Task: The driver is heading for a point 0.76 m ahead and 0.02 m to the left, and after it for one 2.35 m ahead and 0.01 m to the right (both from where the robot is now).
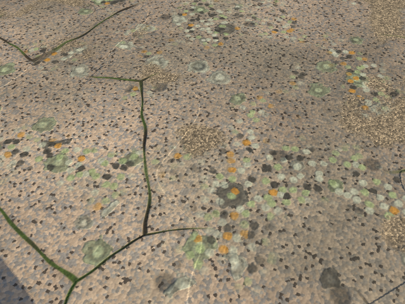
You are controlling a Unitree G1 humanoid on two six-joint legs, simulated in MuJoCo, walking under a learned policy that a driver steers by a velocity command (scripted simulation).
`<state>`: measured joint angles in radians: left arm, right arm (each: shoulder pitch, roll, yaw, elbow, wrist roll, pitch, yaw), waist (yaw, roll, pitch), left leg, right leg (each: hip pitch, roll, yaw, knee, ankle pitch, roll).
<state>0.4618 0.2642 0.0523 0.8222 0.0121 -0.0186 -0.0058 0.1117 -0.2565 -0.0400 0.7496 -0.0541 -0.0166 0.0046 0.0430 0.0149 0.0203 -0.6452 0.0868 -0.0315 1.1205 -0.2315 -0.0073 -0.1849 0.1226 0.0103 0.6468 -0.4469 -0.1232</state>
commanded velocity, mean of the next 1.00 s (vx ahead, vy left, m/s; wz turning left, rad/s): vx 0.50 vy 0.00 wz -0.18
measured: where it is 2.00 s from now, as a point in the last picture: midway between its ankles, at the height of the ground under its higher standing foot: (237, 282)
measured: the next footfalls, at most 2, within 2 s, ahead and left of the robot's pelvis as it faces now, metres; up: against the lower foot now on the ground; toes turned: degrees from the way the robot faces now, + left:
left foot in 0.34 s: +0.36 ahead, +0.15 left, -0.19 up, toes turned -11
right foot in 0.74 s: +0.55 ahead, -0.09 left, -0.19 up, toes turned -15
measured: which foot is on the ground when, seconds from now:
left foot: up 0.00-0.32, down 0.34-0.76, up 0.78-1.00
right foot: down 0.00-0.34, up 0.36-0.72, down 0.74-1.00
